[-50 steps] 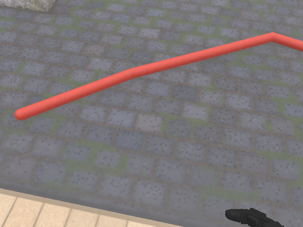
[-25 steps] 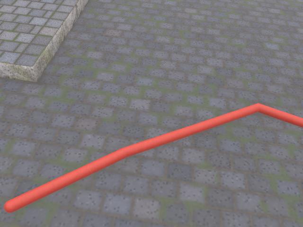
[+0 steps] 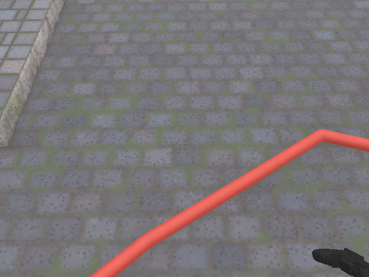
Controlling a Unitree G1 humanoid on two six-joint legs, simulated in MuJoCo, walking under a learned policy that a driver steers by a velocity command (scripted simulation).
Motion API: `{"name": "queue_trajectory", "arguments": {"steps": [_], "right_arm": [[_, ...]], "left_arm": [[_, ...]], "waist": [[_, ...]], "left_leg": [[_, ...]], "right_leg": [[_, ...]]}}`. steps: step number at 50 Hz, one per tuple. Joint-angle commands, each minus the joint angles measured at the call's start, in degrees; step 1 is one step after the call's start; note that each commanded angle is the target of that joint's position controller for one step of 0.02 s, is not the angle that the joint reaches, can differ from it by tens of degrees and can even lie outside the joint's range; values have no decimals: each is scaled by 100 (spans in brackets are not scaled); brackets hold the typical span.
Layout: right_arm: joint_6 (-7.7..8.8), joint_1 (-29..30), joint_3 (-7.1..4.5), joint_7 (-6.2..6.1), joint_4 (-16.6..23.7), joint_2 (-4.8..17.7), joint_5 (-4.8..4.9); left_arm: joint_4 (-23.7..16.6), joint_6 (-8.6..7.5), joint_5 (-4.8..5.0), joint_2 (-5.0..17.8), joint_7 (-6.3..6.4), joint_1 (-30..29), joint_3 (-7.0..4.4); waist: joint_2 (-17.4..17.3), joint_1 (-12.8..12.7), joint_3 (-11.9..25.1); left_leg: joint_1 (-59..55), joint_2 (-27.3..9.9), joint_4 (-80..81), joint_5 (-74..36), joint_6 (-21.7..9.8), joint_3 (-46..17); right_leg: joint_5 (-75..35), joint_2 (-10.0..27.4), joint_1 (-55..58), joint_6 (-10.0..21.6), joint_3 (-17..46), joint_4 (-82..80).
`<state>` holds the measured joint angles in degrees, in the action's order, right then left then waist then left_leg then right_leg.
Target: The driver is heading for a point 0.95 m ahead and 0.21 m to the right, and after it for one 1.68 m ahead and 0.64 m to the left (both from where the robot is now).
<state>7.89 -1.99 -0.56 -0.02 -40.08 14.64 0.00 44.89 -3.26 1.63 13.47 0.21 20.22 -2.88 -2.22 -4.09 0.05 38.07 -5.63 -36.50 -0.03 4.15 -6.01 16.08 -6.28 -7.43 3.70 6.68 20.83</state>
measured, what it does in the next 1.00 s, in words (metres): walks ahead, turning right: left foot, then right foot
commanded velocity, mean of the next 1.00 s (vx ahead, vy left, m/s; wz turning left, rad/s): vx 0.50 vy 0.00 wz -0.47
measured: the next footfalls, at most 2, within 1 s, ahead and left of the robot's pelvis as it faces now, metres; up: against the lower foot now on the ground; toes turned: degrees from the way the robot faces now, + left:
left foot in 0.08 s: +0.25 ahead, +0.16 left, +0.00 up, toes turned -6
right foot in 0.62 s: +0.43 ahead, -0.17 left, +0.00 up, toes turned -25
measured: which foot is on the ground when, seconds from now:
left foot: up 0.00-0.06, down 0.08-0.60, up 0.62-1.00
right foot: down 0.00-0.10, up 0.12-0.60, down 0.62-1.00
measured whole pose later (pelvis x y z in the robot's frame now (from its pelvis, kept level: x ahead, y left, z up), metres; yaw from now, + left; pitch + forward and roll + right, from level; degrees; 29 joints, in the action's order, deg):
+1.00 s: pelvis +0.51 -0.12 +0.00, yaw -28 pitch +2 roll -1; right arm 4.8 -5.0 -2.7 1.2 -41.9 15.2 0.2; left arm 43.2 -3.5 0.8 13.8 -0.2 20.5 -3.0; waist -3.0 -3.4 -0.1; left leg 40.7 -5.9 -39.6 -1.7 1.6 -1.4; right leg 14.6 -4.6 -1.7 4.2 2.4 14.2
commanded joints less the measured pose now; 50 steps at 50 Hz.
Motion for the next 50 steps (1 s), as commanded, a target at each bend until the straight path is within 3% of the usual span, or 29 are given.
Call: {"name": "queue_trajectory", "arguments": {"steps": [1, 3, 4, 5, 6, 7, 8, 9, 10, 11, 13, 16, 21, 26, 28, 29, 30, 31, 32, 33, 34, 35, 36, 37, 41, 45, 46, 48, 50], "right_arm": [[38, 48, -255, -36, 378, 733, 94], [83, -475, -406, -30, 300, 931, 69], [120, -1144, -495, -43, 226, 1110, -15], [80, -2042, -580, -84, 185, 1499, -87], [3, -2301, -683, -25, -25, 1829, -156], [-29, -2011, -546, -17, 202, 1176, -124], [-85, -1793, -472, -45, 233, 870, -70], [-122, -1506, -425, -37, 237, 782, -99], [-145, -1303, -400, -25, 184, 660, -119], [-133, -1187, -391, -19, 159, 606, -148], [-85, -1135, -430, 2, 68, 629, -104], [-73, -1296, -522, -19, -124, 839, -86], [-190, -1372, -590, -83, -310, 1076, -40], [-326, -1601, -681, -77, -491, 1306, 111], [-378, -1518, -738, -88, -498, 1474, 178], [-412, -1444, -758, -98, -492, 1538, 216], [-430, -1430, -714, -113, -479, 1417, 228], [-397, -1487, -581, -116, -332, 1061, 45], [-220, -1874, -322, -51, 42, 311, -130], [-18, -1299, -415, 30, 61, 867, 140], [44, -1015, -456, 65, 128, 1027, 301], [59, -981, -427, 29, 74, 973, 189], [32, -972, -453, -6, 5, 976, 35], [-44, -1118, -477, 10, -44, 982, 7], [-246, -1067, -409, 5, -79, 668, -53], [-263, -337, -335, 44, 116, 507, -20], [-252, -58, -279, 71, 211, 365, -27], [-212, 359, -247, 124, 331, 327, 20], [-168, 532, -284, 187, 399, 471, 71]], "left_arm": [[-401, -10, 62, 960, 87, 89, -300], [-482, 31, -16, 808, 105, 26, -280], [-566, 19, -73, 543, 77, -15, -196], [-740, -1, -257, 139, 54, 119, -59], [-966, -94, 29, 64, 10, 862, -15], [-770, -67, 120, 644, 33, 756, -118], [-865, -22, 62, 869, 24, 152, -183], [-953, 15, -8, 845, 25, -188, -197], [-1037, 39, -54, 813, 17, -367, -233], [-1059, 95, -27, 740, -16, -318, -251], [-1093, 209, -9, 574, -24, -299, -235], [-1222, 267, -79, 450, -11, -653, -190], [-1360, 189, -44, 357, -181, -1433, -142], [-1613, 173, -6, 402, -326, -2047, -160], [-1631, 191, -47, 585, -341, -1827, -264], [-1518, 210, -58, 742, -333, -1331, -367], [-1237, 227, -49, 1036, -283, -353, -552], [-1075, 267, -20, 1529, -168, 566, -739], [-1191, 161, -21, 2130, -160, 261, -728], [-1231, 71, -60, 1579, -192, 532, -583], [-1092, 3, -84, 1257, -207, 344, -478], [-1123, -21, -50, 1046, -202, -48, -397], [-1173, -25, -81, 864, -195, -464, -328], [-1219, -45, -141, 727, -185, -691, -268], [-935, -159, -156, 885, -96, -555, -287], [-654, -110, -106, 864, -14, -221, -253], [-587, -98, -86, 913, 4, -128, -264], [-476, -101, -75, 1021, -2, 76, -278], [-397, -105, -64, 1039, -26, 152, -275]], "waist": [[881, 194, 160], [952, 532, 340], [822, 881, 815], [-217, 1106, 1717], [-2561, 629, 2179], [-1444, 815, 1689], [-745, 929, 1093], [-161, 807, 702], [-157, 666, 391], [-331, 521, 199], [-465, 436, 78], [-216, 480, -9], [-197, 724, -171], [-225, 879, -427], [-374, 638, -199], [-387, 309, 108], [-241, -190, 612], [477, -529, 1121], [1849, 228, 1621], [1179, -299, 2043], [1018, -228, 1251], [585, 19, 849], [462, 246, 579], [529, 444, 487], [434, 551, 278], [523, 273, -36], [535, 154, -88], [585, -18, -165], [611, -56, -304]], "left_leg": [[-1355, 387, 728, -179, -39, 206], [-2010, 410, 865, 295, -316, 294], [-3015, 16, 801, 456, -587, 21], [-4500, -1117, 792, 750, -902, -1172], [-5747, -2151, 1755, 2354, -1851, -4313], [-5419, -1962, 1946, 3339, -1718, -4213], [-4778, -1742, 1884, 3102, -1472, -3053], [-3940, -1484, 1905, 2162, -1392, -2217], [-3368, -1237, 1988, 1563, -1387, -1632], [-2923, -1064, 2131, 1228, -1346, -1123], [-2638, -954, 2404, 773, -1416, -489], [-2914, -1146, 2570, 154, -1580, -67], [-3291, -1052, 2610, -72, -1371, 848], [-3858, -1190, 2383, -439, -1172, 1307], [-4039, -1174, 1699, -2240, -1061, 1561], [-4014, -1074, 917, -3191, -982, 1744], [-3536, -831, -320, -3379, -820, 1945], [-1923, -569, -2185, -1171, -532, 1941], [411, 566, -4009, 3511, -249, 1125], [985, 469, -4532, 3273, -331, 108], [1334, 206, -4373, 2698, -453, 210], [1022, -70, -3903, 2188, -503, 232], [592, -238, -3471, 1885, -470, 245], [208, -342, -3253, 1674, -452, 208], [84, -280, -2546, 1031, -193, 371], [432, -192, -1166, -60, -180, 393], [353, -140, -789, -182, -212, 425], [101, 69, -298, -412, -232, 612], [85, 214, 65, -288, -318, 747]], "right_leg": [[-682, 1218, -539, 764, 1189, -77], [-821, 1181, -424, 531, 1351, 633], [-757, 861, -728, 300, 1074, 1692], [589, 426, -1586, 12, 405, 3489], [1879, 127, -3581, -171, 54, 5204], [1409, 530, -4120, -283, 349, 6055], [865, 734, -4242, -312, 127, 6247], [456, 951, -3922, -328, 23, 6062], [235, 1108, -3740, -313, 46, 5709], [174, 1240, -3433, -298, 26, 5486], [70, 1266, -3259, -337, -120, 5133], [-304, 1334, -3565, -400, -86, 4400], [-1390, 1273, -3402, -326, -419, 2837], [-942, 1085, -3099, -52, -896, 1915], [-380, 762, -2470, 179, -1203, 1725], [-348, 494, -1756, 339, -1393, 1488], [-747, 184, -337, 556, -1465, 1107], [-880, 986, 1444, 935, -109, 1016], [55, 2391, 2822, 1968, 3298, 225], [521, 2617, 2880, 2004, 3918, -445], [33, 2478, 2346, 1725, 2985, -411], [-527, 2222, 1488, 1478, 2230, -350], [-1152, 1992, 711, 1305, 1683, -399], [-1593, 1816, 239, 1234, 1355, -543], [-2523, 1687, -302, 1285, 676, -919], [-2340, 1531, -40, 1007, 266, -1028], [-2257, 1578, 14, 950, 243, -1090], [-1941, 1596, 107, 916, 220, -1152], [-1980, 1645, 305, 917, 184, -1058]]}}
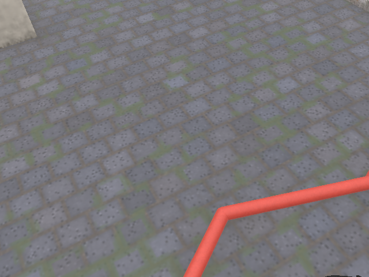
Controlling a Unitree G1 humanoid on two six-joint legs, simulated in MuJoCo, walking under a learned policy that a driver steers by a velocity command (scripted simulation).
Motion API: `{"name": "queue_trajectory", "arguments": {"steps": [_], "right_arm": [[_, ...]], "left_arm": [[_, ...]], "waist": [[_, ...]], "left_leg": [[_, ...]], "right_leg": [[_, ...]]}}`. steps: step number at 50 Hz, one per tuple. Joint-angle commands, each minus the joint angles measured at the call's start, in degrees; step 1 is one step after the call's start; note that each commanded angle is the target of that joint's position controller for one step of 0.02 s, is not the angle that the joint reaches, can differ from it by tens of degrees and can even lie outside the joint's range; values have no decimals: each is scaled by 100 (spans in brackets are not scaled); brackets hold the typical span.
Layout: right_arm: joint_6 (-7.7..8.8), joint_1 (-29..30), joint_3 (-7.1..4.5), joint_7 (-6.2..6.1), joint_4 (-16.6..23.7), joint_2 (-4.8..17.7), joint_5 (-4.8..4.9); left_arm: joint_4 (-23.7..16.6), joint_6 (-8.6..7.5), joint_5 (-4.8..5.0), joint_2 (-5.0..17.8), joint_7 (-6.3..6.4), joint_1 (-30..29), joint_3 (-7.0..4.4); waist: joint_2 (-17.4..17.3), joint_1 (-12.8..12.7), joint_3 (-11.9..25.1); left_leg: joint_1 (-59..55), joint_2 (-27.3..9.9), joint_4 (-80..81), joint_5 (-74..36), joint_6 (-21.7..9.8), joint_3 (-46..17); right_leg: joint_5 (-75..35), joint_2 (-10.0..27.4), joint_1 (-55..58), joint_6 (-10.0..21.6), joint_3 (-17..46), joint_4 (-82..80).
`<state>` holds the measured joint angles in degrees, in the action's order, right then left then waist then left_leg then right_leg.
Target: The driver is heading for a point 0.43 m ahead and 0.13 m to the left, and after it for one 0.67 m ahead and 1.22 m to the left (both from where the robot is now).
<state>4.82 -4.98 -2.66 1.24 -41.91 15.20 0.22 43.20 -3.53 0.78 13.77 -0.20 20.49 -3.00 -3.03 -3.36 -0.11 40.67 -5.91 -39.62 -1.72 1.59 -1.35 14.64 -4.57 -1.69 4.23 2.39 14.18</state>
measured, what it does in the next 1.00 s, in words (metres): walks ahead, turning left: left foot 0.05 m higher, then right foot 0.05 m lower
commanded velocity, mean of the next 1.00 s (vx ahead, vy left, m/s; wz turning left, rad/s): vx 0.50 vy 0.00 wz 0.24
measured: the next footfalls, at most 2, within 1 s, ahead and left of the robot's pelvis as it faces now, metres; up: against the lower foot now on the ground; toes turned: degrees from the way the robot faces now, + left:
left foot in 0.02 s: +0.25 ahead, +0.17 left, +0.05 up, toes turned +2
right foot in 0.50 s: +0.30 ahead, -0.13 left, +0.00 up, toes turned +2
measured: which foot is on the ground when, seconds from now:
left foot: up 0.00-0.00, down 0.02-0.46, up 0.48-0.94, down 0.96-1.00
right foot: down 0.00-0.18, up 0.20-0.48, down 0.50-0.96, up 0.98-1.00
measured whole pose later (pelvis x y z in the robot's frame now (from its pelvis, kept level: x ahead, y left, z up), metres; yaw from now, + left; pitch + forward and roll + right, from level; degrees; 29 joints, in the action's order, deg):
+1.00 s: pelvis +0.45 +0.07 -0.04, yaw +20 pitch +2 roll +0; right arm 1.6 -2.4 -4.5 2.6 -37.1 15.0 1.3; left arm 54.3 -3.9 -0.1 14.2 1.6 21.9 -3.7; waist -0.7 -2.8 -2.3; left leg 31.1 2.5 -38.4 8.2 -6.8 3.8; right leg 29.6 7.1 -3.1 -3.1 -8.0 49.8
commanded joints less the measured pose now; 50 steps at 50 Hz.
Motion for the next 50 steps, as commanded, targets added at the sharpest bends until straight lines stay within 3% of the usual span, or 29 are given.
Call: {"name": "queue_trajectory", "arguments": {"steps": [1, 4, 7, 8, 9, 10, 11, 12, 13, 14, 16, 18, 20, 22, 23, 24, 25, 26, 27, 28, 29, 31, 36, 42, 45, 47, 48, 49, 50], "right_arm": [[158, 897, -81, 88, 627, 425, 49], [247, 1383, -142, 184, 843, 411, 76], [279, 320, -237, 254, 574, 344, 64], [225, -435, -326, 214, 333, 491, 66], [131, -1345, -428, 127, 34, 680, 34], [81, -1921, -438, 49, -167, 792, -23], [44, -1628, -401, -41, -43, 719, -113], [55, -1287, -352, -59, 6, 522, -138], [88, -922, -320, -38, 0, 399, -130], [108, -587, -285, -32, 28, 272, -107], [106, 118, -284, -11, 140, 313, -32], [65, 466, -380, -14, 155, 591, 84], [-2, 624, -404, -51, 159, 609, 86], [-72, 668, -342, -88, 146, 371, 52], [-113, 563, -291, -96, 96, 167, 10], [-162, 494, -226, -84, 79, -70, -28], [-179, 62, -152, -92, 50, -415, 58], [-141, -944, -110, -80, -78, -587, 128], [-133, -1446, -77, -35, 236, -433, 340], [-140, -394, -150, -122, 483, 164, 395], [-205, 52, -251, -219, 455, 491, 313], [-297, -291, -255, -243, 319, 428, 184], [-278, -37, -247, -64, 381, 133, 100], [-282, 955, -87, 232, 862, -224, 132], [-310, 684, -198, 283, 934, 103, 121], [-331, -594, -441, 239, 634, 583, 121], [-373, -1519, -631, 122, 364, 983, 116], [-392, -1814, -680, -17, 204, 1483, 140], [-271, -1895, -605, 17, 412, 1558, 55]], "left_arm": [[-181, -71, 23, 1019, 0, 215, -267], [136, 30, 66, 553, 14, 1205, -76], [71, 53, 49, 1105, 80, 685, -133], [17, -26, 65, 1160, 76, 400, -146], [-111, -137, 59, 1101, 61, -24, -134], [-339, -196, 39, 724, 48, -364, -13], [-434, -228, 114, 874, 12, -510, -59], [-525, -206, 205, 824, -33, -777, -62], [-546, -162, 170, 688, -69, -804, -29], [-488, -99, 96, 599, -70, -727, -39], [-277, 63, 100, 323, -100, -265, 24], [-109, 105, -23, 299, -148, -14, 40], [119, 139, -4, 515, -173, 320, -52], [430, 177, 56, 578, -160, 844, -138], [637, 168, 46, 585, -151, 1252, -190], [815, 91, -43, 493, -184, 1699, -178], [700, -17, -181, 447, -193, 1498, -65], [423, -51, -87, 589, -192, 930, 30], [588, -12, -122, 1735, -198, 683, -331], [402, -63, -45, 1416, -179, 40, -276], [376, -101, -158, 993, -106, -451, -133], [469, -199, -207, 797, 59, -674, -61], [888, -293, -266, 457, 263, 370, -54], [954, -137, -82, 797, 286, 485, -170], [943, -66, 18, 1053, 232, 347, -289], [925, -19, 42, 1222, 233, 186, -352], [837, -52, 2, 1158, 234, 162, -330], [534, -139, -289, 381, 173, 219, -119], [266, -410, -94, 401, 99, 256, -40]], "waist": [[765, -156, -303], [382, -394, 222], [975, 429, 1334], [827, 843, 1677], [400, 1322, 1966], [-842, 1509, 2235], [-562, 1383, 2027], [-217, 1187, 1460], [-83, 884, 981], [-193, 633, 672], [-420, 101, 193], [-578, -182, 245], [-544, -429, 402], [-248, -688, 362], [153, -856, 335], [917, -1074, 135], [1534, -678, -166], [2000, 111, -298], [3053, 639, 18], [1812, 318, -728], [1198, 275, -1015], [1431, 436, -903], [593, 51, -279], [720, -228, -546], [990, 82, -367], [1053, 861, 342], [747, 1270, 842], [-829, 856, 1227], [-1048, 824, 2454]], "left_leg": [[-283, 316, 428, 95, -134, 339], [-776, 726, 684, 779, -544, 672], [-3387, 986, 673, 445, -977, 723], [-4834, 772, 748, -13, -1124, 424], [-6066, 246, 920, -237, -1364, -181], [-6754, -1008, 1428, -440, -1861, -1639], [-6177, -1297, 1609, -311, -1910, -1889], [-5522, -1070, 1786, 85, -1824, -1626], [-4793, -897, 2011, 394, -1758, -1403], [-4082, -840, 2234, 698, -1743, -1303], [-2362, -745, 2595, 1075, -1668, -864], [-1512, -368, 2512, 1057, -1517, -338], [-1205, -247, 1964, 1569, -1411, -213], [-614, -91, 986, 2310, -1239, -184], [-376, 138, -40, 2673, -1086, -76], [53, 535, -2019, 3451, -866, 22], [923, 878, -3763, 3589, -744, -586], [1191, 890, -4754, 3618, -677, -890], [1790, 529, -4952, 3217, -588, -483], [2270, 140, -4933, 2367, -469, -468], [2153, 161, -4710, 1802, -358, -609], [1620, 33, -4150, 1446, -92, -806], [1392, 216, -2692, 345, -235, -639], [374, 220, -281, 371, -404, 398], [-564, 599, 192, 1038, -750, 820], [-2368, 1061, 635, 966, -1104, 1005], [-4137, 960, 699, 736, -1332, 459], [-5809, -443, 781, 558, -1865, -1946], [-6662, -1451, 2003, 1740, -2895, -4862]], "right_leg": [[-1984, 1564, -179, 866, 677, -321], [-4021, 1338, 580, 510, 630, 411], [-6271, 1279, -393, 113, 447, 1714], [-5920, 1181, -1399, -68, 407, 2441], [-4164, 890, -2543, -298, 349, 3604], [397, 602, -3569, -440, 474, 5143], [1208, 774, -3634, -325, 770, 5602], [1153, 932, -3729, -254, 622, 5400], [1080, 1064, -3627, -199, 421, 4973], [1102, 1167, -3355, -223, 355, 4643], [1171, 1199, -2269, -332, 160, 3800], [105, 1052, -1101, -486, -13, 2839], [-895, 979, -376, -668, -173, 2396], [-1213, 936, 474, -704, -386, 1964], [-928, 889, 794, -701, -464, 1776], [-570, 1088, 807, -676, -177, 1446], [-213, 1705, 302, -616, 934, 1582], [-2124, 2202, -511, -564, 1518, 1592], [1393, 3229, -596, 508, 3785, -22], [3601, 3110, -1056, 718, 3942, -827], [3213, 2741, -1464, 543, 3168, -701], [1703, 2400, -1590, 450, 1988, -550], [-1346, 2047, -128, 224, 14, -184], [-1730, 2152, 337, 169, -942, -379], [-4510, 2219, 649, 76, -1280, 425], [-5843, 2055, 437, -87, -1491, 2100], [-4835, 1839, -753, -297, -1473, 3519], [731, 989, -2970, -560, -1345, 5619], [2123, 250, -4054, -673, 100, 6952]]}}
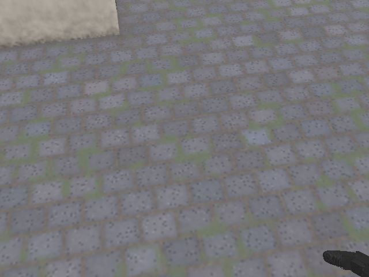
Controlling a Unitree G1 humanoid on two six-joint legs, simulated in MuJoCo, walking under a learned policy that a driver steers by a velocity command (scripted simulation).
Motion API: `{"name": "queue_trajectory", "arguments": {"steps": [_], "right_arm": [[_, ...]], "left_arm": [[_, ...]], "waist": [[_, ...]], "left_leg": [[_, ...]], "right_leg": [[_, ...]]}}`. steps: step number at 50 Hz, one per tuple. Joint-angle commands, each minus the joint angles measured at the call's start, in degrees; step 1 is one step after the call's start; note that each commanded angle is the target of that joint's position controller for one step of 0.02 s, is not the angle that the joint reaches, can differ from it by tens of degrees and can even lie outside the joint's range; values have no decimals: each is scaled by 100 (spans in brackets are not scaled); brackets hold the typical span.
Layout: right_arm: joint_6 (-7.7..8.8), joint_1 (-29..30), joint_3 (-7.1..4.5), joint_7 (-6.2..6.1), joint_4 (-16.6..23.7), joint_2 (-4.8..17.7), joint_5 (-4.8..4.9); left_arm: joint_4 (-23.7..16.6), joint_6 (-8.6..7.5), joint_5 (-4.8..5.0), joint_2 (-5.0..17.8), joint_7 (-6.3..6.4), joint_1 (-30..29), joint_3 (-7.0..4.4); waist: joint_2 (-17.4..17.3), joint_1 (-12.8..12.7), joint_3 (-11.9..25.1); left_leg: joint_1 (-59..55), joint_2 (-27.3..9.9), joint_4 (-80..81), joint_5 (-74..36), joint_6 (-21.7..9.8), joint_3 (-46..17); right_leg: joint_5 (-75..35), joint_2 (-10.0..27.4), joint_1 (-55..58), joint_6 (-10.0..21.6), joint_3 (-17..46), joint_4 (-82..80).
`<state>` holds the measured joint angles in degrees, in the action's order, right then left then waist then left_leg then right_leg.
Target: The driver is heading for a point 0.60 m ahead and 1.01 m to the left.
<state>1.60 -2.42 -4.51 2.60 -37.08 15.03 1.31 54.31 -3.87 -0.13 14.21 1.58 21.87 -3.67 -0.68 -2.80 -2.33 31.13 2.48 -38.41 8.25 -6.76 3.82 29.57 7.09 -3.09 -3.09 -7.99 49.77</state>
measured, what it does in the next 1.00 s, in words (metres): walks ahead, turning left: right foot, then left foot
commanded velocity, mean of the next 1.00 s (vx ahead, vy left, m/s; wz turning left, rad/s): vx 0.50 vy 0.00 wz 0.59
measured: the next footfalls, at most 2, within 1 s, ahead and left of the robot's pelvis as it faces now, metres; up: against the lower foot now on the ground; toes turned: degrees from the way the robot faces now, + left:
right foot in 0.48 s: +0.44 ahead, -0.07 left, +0.00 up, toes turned +22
left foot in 0.98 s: +0.57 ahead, +0.30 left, +0.00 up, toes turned +38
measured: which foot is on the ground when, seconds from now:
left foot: down 0.00-0.50, up 0.52-0.96, down 0.98-1.00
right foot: up 0.00-0.46, down 0.48-0.98, up 1.00-1.00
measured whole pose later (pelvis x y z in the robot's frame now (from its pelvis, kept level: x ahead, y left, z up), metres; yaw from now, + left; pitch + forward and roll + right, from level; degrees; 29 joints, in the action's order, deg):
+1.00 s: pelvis +0.49 +0.13 +0.01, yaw +36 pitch +2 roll -2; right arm 1.1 -3.0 -3.6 2.7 -32.7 15.8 1.2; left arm 49.3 -3.2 1.2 17.4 0.7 19.6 -4.7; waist -1.1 -3.9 -2.8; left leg 30.3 -0.1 -34.4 5.9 -5.7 2.2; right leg 27.9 4.9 2.1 -2.7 -12.8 30.2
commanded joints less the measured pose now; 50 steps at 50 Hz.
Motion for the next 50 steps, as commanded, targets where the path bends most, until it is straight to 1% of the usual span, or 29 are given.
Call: {"name": "queue_trajectory", "arguments": {"steps": [1, 2, 3, 4, 5, 8, 9, 12, 14, 15, 17, 21, 23, 24, 25, 26, 27, 28, 29, 30, 31, 33, 37, 40, 44, 47, 48, 49, 50], "right_arm": [[95, -2178, -330, -115, -174, 1160, -124], [149, -1852, -266, -132, -190, 937, -67], [185, -1334, -214, -129, -69, 834, -51], [206, -1008, -167, -125, 39, 717, -96], [212, -888, -134, -132, 91, 651, -132], [246, -1049, -149, -197, 60, 731, -50], [200, -1164, -135, -234, 38, 684, 34], [96, -1798, -179, -316, -46, 757, -1], [137, -2078, -172, -351, -61, 780, -28], [109, -2086, -184, -386, -95, 802, 36], [40, -2164, -181, -407, -136, 815, 40], [-43, -2080, -202, -444, -149, 822, 63], [-26, -1786, -180, -453, -49, 718, 74], [17, -1577, -106, -425, 77, 492, 8], [66, -2066, 5, -424, 196, 121, -22], [104, -2503, 25, -431, 231, 339, 63], [93, -2227, -94, -416, 110, 798, 106], [59, -1722, -132, -400, 159, 919, 47], [43, -1474, -149, -379, 213, 862, -17], [24, -1400, -168, -360, 241, 786, -40], [-1, -1459, -148, -333, 238, 651, 2], [-43, -1398, -89, -300, 289, 429, 12], [-24, -980, -35, -236, 393, 393, -21], [46, -354, 33, -110, 502, 301, -15], [43, 280, 58, 20, 772, 322, 21], [5, 76, -68, 58, 836, 572, -31], [-18, -470, -179, 48, 723, 760, -35], [-45, -1493, -360, -13, 442, 1062, -16], [-96, -2349, -516, -144, 263, 1569, 14]], "left_arm": [[-1002, -514, 231, 742, -125, -625, -79], [-1104, -572, 245, 716, -116, -893, -46], [-1060, -570, 90, 696, -54, -963, -51], [-1065, -508, -13, 782, -30, -897, -115], [-1076, -415, -16, 806, -44, -777, -149], [-1263, -213, -102, 607, -40, -967, -121], [-1336, -173, -129, 661, -41, -1080, -159], [-1662, -168, -149, 152, -37, -2133, 57], [-1737, -260, 8, 427, -95, -2261, -15], [-1794, -285, 32, 458, -112, -2551, -13], [-1919, -337, 50, 370, -159, -3015, 19], [-1947, -410, 71, 614, -258, -2819, -98], [-1797, -441, 45, 811, -227, -2100, -225], [-1695, -445, -42, 1039, -180, -1287, -317], [-1568, -405, -142, 1474, -131, -346, -437], [-1378, -357, -9, 1353, -190, -124, -425], [-1505, -318, 66, 865, -178, -460, -313], [-1546, -261, 42, 631, -160, -732, -242], [-1528, -227, 9, 507, -168, -974, -184], [-1502, -229, -15, 406, -168, -1113, -137], [-1473, -244, -37, 383, -170, -1185, -123], [-1361, -296, -12, 491, -196, -1156, -161], [-1157, -311, -24, 808, -180, -1034, -239], [-1053, -260, 17, 958, -144, -881, -252], [-885, -141, 121, 1219, -125, -498, -307], [-870, -25, 196, 1455, -88, -468, -371], [-873, 17, 211, 1525, -66, -476, -387], [-903, 37, 209, 1436, -35, -500, -342], [-1056, 0, -14, 1038, -30, -365, -186]], "waist": [[-681, 1025, 2177], [-480, 855, 1408], [120, 539, 1006], [140, 287, 799], [52, 123, 702], [-28, 55, 486], [200, 46, 365], [-108, 493, 460], [-537, 538, 729], [-430, 604, 496], [-543, 765, 415], [-849, 604, 533], [-835, 159, 756], [-599, -246, 1336], [622, -275, 2212], [1854, -132, 2327], [1169, -175, 1417], [738, -192, 771], [508, -59, 352], [546, 95, 167], [642, 204, 99], [698, 254, 69], [506, 205, 113], [431, -30, 14], [406, -192, -183], [633, 93, 91], [668, 435, 417], [516, 967, 923], [-390, 1189, 1507]], "left_leg": [[-5484, -2078, 2180, 747, -1678, -4790], [-4606, -1825, 2145, 396, -1417, -3872], [-3570, -1557, 2176, -50, -1195, -3291], [-2807, -1365, 2259, -589, -1109, -2916], [-2355, -1252, 2405, -724, -1100, -2749], [-1684, -1072, 2581, -993, -1146, -2367], [-1973, -831, 2500, -975, -998, -2073], [-2135, -687, 2267, -1890, -797, -2149], [-2895, -915, 2067, -1815, -835, -2564], [-2858, -865, 2101, -1410, -762, -2495], [-2766, -795, 2011, -1294, -630, -2557], [-2601, -873, 1622, -1206, -458, -2974], [-2274, -682, 1061, -1425, -238, -2926], [-1646, -445, -59, -1122, -37, -2613], [6, 284, -1902, 862, 367, -1837], [1262, 222, -3028, 2746, 472, -1573], [1708, -161, -3534, 2295, 531, -1589], [1685, -356, -3631, 1766, 558, -1354], [1506, -504, -3450, 1424, 568, -1247], [1296, -669, -3215, 1197, 563, -1244], [1045, -763, -3100, 1084, 562, -1172], [1025, -827, -2927, 835, 620, -1037], [1139, -881, -1945, -180, 702, -958], [833, -808, -842, -987, 631, -647], [826, -709, -66, -721, 457, -368], [28, -258, 205, 190, 146, 99], [-745, -12, 375, 296, -14, 249], [-2249, 194, 732, -100, -244, 226], [-4150, -828, 679, -353, -649, -1354]], "right_leg": [[30, -622, -4555, 132, 1468, 3546], [-519, -378, -4663, 230, 1336, 3150], [-922, -143, -4245, 234, 1318, 2689], [-1116, -18, -3788, 210, 1342, 2302], [-1190, 41, -3477, 186, 1360, 2146], [-1411, 10, -3421, -6, 1194, 1437], [-1519, -78, -3804, -15, 1125, 1404], [-1799, -410, -3604, -120, 836, 162], [-2199, -464, -3947, -70, 1182, -160], [-2457, -477, -3958, -99, 1316, -982], [-2679, -762, -3520, -121, 1192, -1756], [-2628, -983, -2332, 113, 1228, -2315], [-2795, -845, -1078, 418, 1184, -2730], [-2740, -184, 305, 763, 1676, -2504], [-2438, 1128, 2371, 1511, 3474, -2460], [-1130, 1866, 2784, 2010, 5343, -2948], [-406, 1643, 2047, 1814, 4832, -3158], [-671, 1339, 1250, 1562, 3924, -3252], [-1217, 1072, 503, 1446, 3311, -3444], [-1623, 886, 16, 1364, 2878, -3603], [-1888, 744, -330, 1301, 2510, -3756], [-2462, 684, -556, 1369, 1984, -3969], [-3495, 640, -372, 1353, 1114, -4030], [-3531, 529, -264, 1192, 561, -4012], [-3704, 813, 389, 1091, 331, -3879], [-6055, 864, 756, 918, -26, -2994], [-6859, 788, 706, 836, -181, -2173], [-6784, 592, 93, 657, -349, -919], [-3984, 275, -1610, 400, -364, 1017]]}}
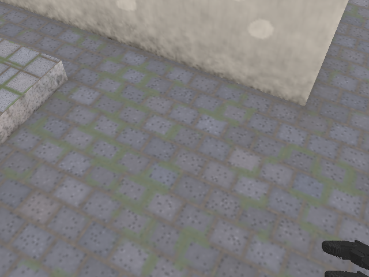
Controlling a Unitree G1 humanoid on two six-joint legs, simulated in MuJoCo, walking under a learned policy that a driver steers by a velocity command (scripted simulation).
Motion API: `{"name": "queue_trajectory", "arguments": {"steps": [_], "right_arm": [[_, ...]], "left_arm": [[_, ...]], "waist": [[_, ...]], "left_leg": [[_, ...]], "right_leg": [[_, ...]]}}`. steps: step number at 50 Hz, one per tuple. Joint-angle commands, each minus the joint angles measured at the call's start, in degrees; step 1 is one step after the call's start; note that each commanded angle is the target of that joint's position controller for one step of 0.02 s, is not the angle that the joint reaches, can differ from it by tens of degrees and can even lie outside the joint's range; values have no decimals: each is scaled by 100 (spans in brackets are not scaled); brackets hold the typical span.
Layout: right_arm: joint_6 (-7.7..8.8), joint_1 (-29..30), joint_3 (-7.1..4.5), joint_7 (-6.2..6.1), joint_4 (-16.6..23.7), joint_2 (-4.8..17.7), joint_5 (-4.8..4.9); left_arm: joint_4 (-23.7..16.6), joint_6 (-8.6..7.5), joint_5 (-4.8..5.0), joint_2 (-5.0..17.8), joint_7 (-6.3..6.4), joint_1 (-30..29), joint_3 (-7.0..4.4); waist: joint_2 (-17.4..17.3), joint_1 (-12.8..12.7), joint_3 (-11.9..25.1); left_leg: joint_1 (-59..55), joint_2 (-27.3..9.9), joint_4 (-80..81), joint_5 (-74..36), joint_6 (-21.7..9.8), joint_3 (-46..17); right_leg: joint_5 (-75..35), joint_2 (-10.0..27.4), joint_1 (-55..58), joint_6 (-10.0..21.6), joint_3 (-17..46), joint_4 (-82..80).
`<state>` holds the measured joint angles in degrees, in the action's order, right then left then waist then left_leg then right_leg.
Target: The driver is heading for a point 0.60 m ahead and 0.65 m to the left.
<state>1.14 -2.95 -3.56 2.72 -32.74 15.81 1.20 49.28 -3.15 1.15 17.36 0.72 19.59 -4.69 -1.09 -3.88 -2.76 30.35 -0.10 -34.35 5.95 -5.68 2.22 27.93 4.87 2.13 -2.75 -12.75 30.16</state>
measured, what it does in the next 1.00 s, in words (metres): walks ahead, turning left: right foot, then left foot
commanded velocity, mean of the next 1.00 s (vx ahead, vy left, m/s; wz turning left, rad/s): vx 0.50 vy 0.00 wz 0.35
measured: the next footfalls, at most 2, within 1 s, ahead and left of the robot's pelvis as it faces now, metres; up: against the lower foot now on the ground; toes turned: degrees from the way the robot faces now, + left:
right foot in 0.48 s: +0.46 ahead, -0.08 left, +0.00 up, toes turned +15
left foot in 1.00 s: +0.69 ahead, +0.24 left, +0.00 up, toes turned +20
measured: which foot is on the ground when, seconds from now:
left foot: down 0.00-0.50, up 0.52-0.98, down 1.00-1.00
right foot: up 0.00-0.46, down 0.48-1.00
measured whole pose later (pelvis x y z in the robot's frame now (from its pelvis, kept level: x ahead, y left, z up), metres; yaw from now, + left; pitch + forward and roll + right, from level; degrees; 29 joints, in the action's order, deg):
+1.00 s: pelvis +0.56 +0.09 +0.01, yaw +19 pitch +3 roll -1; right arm 3.9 -2.3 -1.6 3.1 -35.7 15.1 0.7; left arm 49.5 -2.8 0.6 18.0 0.5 22.8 -3.1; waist -0.9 -4.9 -0.8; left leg 29.2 -0.2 -29.0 3.2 -4.7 0.8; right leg 25.5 0.4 4.2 -0.6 -4.4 19.9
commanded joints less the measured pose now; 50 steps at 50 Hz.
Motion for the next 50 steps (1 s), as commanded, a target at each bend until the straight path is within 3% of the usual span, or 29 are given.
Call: {"name": "queue_trajectory", "arguments": {"steps": [1, 2, 3, 4, 5, 6, 8, 10, 15, 18, 20, 22, 23, 24, 25, 26, 27, 28, 29, 30, 33, 38, 39, 42, 45, 47, 48, 49, 50], "right_arm": [[49, -2004, -585, -130, -34, 1944, 38], [108, -2214, -462, -108, -3, 1402, 5], [171, -1969, -381, -105, -81, 1174, -18], [198, -1598, -324, -119, -46, 1033, 1], [196, -1230, -280, -132, 17, 915, -35], [199, -1021, -229, -155, 87, 805, -102], [228, -933, -225, -201, 38, 806, -95], [242, -1063, -250, -273, -71, 907, -77], [188, -1495, -268, -360, -334, 987, -3], [182, -1829, -237, -355, -547, 928, 20], [162, -1908, -227, -358, -635, 903, 5], [122, -1829, -238, -352, -672, 925, -14], [116, -1782, -197, -342, -652, 813, -28], [126, -1737, -101, -330, -555, 599, -93], [193, -2510, 2, -338, -545, 297, 27], [252, -2545, 4, -339, -583, 499, 52], [261, -1915, -107, -326, -531, 904, 105], [263, -1412, -93, -327, -409, 897, 54], [281, -1127, -89, -311, -324, 813, -40], [280, -1134, -104, -299, -337, 736, -82], [242, -1308, -46, -274, -434, 455, -73], [311, -407, 76, -232, -245, 222, -113], [326, -213, 96, -214, -182, 206, -102], [346, 239, 108, -122, -78, 222, -20], [348, 561, 97, -15, 95, 274, 18], [346, 540, 66, 46, 155, 358, 1], [343, 315, 13, 55, 125, 461, -31], [334, -172, -73, 51, 20, 625, -76], [331, -1094, -266, 14, -250, 1002, -95]], "left_arm": [[-916, -254, -249, 134, -37, 253, 143], [-963, -429, -18, 719, -113, -480, 23], [-1121, -502, 117, 796, -136, -852, 10], [-1087, -527, 15, 718, -93, -873, 40], [-1060, -507, -127, 738, -53, -858, 4], [-1043, -434, -157, 756, -57, -742, -23], [-1037, -304, -199, 617, -60, -655, -1], [-1129, -241, -232, 480, -45, -922, 48], [-1385, -285, -166, 237, -138, -2013, 175], [-1466, -347, -101, 363, -245, -2268, 149], [-1502, -379, -102, 481, -282, -2243, 98], [-1447, -408, -105, 566, -267, -1873, 38], [-1318, -428, -147, 697, -233, -1362, -45], [-1226, -451, -219, 944, -203, -529, -122], [-1023, -403, -284, 1447, -197, 260, -278], [-892, -370, -94, 1081, -269, 483, -206], [-931, -342, -23, 720, -247, 176, -98], [-1006, -292, -83, 601, -221, -176, -39], [-996, -262, -126, 486, -220, -410, 14], [-1004, -277, -173, 378, -214, -536, 62], [-904, -324, -121, 403, -213, -505, 67], [-677, -264, -49, 711, -150, -205, -1], [-605, -241, -7, 794, -114, -88, -14], [-430, -192, -11, 875, -79, 175, -18], [-249, -116, -20, 889, -64, 345, -26], [-208, -54, -19, 972, -32, 294, -58], [-228, -25, -16, 1041, -6, 215, -77], [-254, 9, -42, 1080, 27, 183, -69], [-363, 36, -147, 1067, 69, 176, -34]], "waist": [[-1465, 629, 2325], [-710, 1150, 2424], [-583, 1074, 1554], [-38, 798, 1107], [27, 555, 819], [-95, 358, 709], [-159, 227, 631], [-124, 266, 479], [-303, 703, 274], [-382, 859, 227], [-481, 816, 186], [-638, 584, 220], [-583, 328, 507], [-257, -46, 1278], [1266, 9, 2208], [1724, -48, 2175], [999, -143, 1259], [535, -61, 761], [371, 71, 327], [473, 235, 222], [690, 384, 290], [511, 130, 187], [502, 54, 159], [510, -134, 45], [500, -163, -102], [542, -47, -59], [600, 118, 127], [540, 460, 490], [455, 870, 1027]], "left_leg": [[-5470, -1857, 1124, 1124, -1868, -4588], [-5429, -1835, 1615, 1546, -1701, -4718], [-4761, -1661, 1680, 1135, -1468, -3882], [-3859, -1402, 1683, 566, -1272, -3243], [-3081, -1199, 1762, -54, -1161, -2795], [-2581, -1060, 1909, -467, -1144, -2563], [-2022, -952, 2071, -979, -1209, -2286], [-1669, -799, 2130, -1153, -1175, -1967], [-1454, -448, 2002, -368, -764, -1666], [-1884, -710, 1747, -115, -705, -1957], [-2292, -902, 1480, -211, -634, -2231], [-2508, -938, 1124, -830, -515, -2321], [-2491, -674, 545, -1559, -386, -2162], [-1973, -376, -775, -1299, -183, -1843], [4, 470, -2927, 527, 330, -1138], [1031, 534, -3782, 2681, 416, -1316], [1496, 225, -4162, 2316, 397, -1394], [1448, -37, -4064, 1865, 380, -1111], [1365, -232, -3667, 1533, 383, -952], [1088, -427, -3330, 1277, 385, -916], [744, -539, -2753, 1018, 494, -686], [719, -545, -959, -350, 623, -470], [643, -500, -598, -581, 644, -449], [561, -399, -6, -1012, 604, -343], [721, -324, 256, -676, 394, -352], [540, -182, 368, -187, 205, -240], [112, -15, 414, 19, 93, -78], [-790, 231, 590, -13, -73, 149], [-2212, 287, 495, -167, -244, -15]], "right_leg": [[740, -646, -4289, 131, 1036, 4677], [447, -433, -4860, 207, 1869, 5057], [-111, -222, -5182, 291, 1753, 4823], [-577, 23, -4873, 297, 1751, 4323], [-834, 158, -4458, 232, 1734, 3871], [-988, 244, -4092, 179, 1763, 3696], [-1114, 221, -3815, 18, 1658, 3324], [-1573, 127, -3820, -134, 1568, 2757], [-3284, -290, -3303, -163, 1506, 644], [-3405, -324, -3167, -18, 1584, 175], [-2958, -339, -3139, 157, 1610, -39], [-2486, -423, -2697, 388, 1450, -261], [-2511, -475, -1943, 566, 1359, -420], [-2799, 190, -555, 933, 1977, -183], [-1905, 1382, 1625, 1923, 4268, -401], [-512, 1777, 1852, 2104, 5808, -1220], [91, 1640, 1176, 1850, 5236, -1350], [-215, 1405, 421, 1662, 4487, -1429], [-784, 1157, -267, 1623, 3957, -1604], [-1293, 953, -662, 1545, 3580, -1732], [-2349, 715, -1016, 1590, 2887, -1980], [-3228, 559, -927, 1492, 2086, -2144], [-3093, 551, -888, 1440, 2023, -2142], [-2847, 691, -575, 1352, 1800, -2135], [-3035, 946, -46, 1237, 1661, -1957], [-3886, 1035, 245, 1116, 1474, -1608], [-4867, 997, 308, 1031, 1320, -1213], [-5928, 899, 179, 919, 1101, -411], [-6078, 668, -472, 714, 816, 770]]}}
Keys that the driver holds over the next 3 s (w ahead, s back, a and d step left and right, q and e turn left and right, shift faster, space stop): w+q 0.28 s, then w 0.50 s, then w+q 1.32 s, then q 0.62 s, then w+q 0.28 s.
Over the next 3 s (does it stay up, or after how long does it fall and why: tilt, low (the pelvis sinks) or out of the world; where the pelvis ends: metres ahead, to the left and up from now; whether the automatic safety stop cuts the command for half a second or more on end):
stays up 1.06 0.69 0.01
